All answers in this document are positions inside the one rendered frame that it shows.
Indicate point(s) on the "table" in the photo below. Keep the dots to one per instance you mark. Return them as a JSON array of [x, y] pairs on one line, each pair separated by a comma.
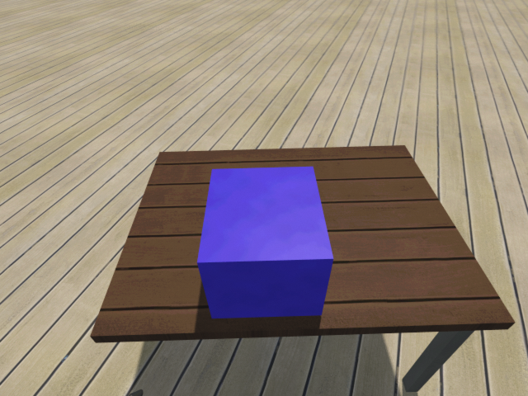
[[399, 262]]

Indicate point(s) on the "carton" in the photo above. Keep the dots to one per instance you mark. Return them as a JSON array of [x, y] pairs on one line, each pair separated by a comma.
[[264, 248]]

